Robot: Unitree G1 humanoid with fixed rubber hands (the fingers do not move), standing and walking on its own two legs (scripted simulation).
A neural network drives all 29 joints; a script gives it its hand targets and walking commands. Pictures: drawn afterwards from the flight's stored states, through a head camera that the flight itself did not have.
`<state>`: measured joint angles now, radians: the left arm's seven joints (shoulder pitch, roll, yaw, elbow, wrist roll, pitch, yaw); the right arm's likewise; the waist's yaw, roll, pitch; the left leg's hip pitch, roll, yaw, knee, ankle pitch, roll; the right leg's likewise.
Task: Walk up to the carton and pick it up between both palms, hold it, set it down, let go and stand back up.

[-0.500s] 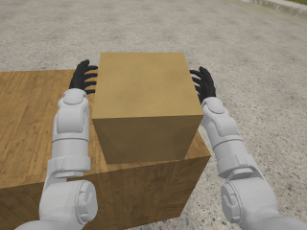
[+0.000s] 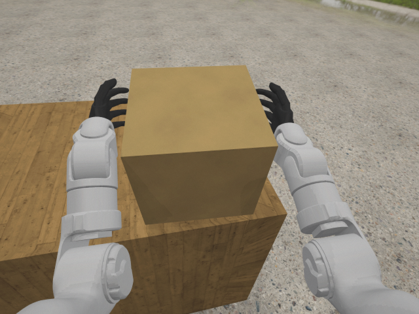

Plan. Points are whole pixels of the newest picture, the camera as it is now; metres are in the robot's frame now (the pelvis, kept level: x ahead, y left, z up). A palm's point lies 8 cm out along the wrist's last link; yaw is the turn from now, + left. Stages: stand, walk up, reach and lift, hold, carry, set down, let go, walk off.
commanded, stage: reach and lift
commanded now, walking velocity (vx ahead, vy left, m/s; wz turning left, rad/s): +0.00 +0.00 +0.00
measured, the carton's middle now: (195, 145) +0.40 +0.00 +0.15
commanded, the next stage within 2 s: hold in 1.04 s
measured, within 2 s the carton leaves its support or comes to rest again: neither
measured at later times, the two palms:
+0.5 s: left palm (101, 115) +0.37 +0.17 +0.24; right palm (285, 116) +0.37 -0.16 +0.24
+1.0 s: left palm (92, 106) +0.36 +0.17 +0.26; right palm (288, 103) +0.36 -0.15 +0.27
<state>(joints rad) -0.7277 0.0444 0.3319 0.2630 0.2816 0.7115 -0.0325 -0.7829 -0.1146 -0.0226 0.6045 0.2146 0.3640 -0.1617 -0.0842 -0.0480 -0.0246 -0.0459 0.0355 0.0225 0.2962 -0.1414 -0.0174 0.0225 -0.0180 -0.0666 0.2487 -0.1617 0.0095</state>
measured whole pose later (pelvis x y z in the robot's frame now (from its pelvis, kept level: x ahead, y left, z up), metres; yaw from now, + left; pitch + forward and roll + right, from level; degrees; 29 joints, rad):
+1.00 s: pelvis -0.01 +0.00 +0.00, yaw +0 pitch -6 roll -1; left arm -0.83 0.08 0.35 0.34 0.27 0.80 -0.03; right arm -0.93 -0.14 -0.04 0.68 0.27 0.49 -0.18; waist -0.08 -0.04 -0.10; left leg -0.08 0.04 0.00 0.31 -0.13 -0.02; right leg -0.01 -0.01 -0.05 0.25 -0.15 0.01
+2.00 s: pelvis +0.00 +0.00 +0.00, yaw +0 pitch -4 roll -1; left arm -0.82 0.09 0.32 0.33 0.24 0.84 -0.02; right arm -0.96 -0.19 0.01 0.68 0.35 0.55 -0.20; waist -0.09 -0.03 -0.13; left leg -0.10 0.03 -0.01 0.32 -0.15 -0.02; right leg -0.02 0.00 -0.03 0.25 -0.15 0.00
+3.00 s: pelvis -0.01 +0.00 +0.00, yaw +1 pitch -3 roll -1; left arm -0.87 0.10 0.33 0.39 0.23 0.83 -0.01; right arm -0.99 -0.19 0.00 0.72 0.34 0.56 -0.21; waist -0.08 -0.02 -0.15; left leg -0.13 0.03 -0.03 0.33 -0.14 -0.02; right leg -0.05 0.01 -0.02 0.26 -0.15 0.00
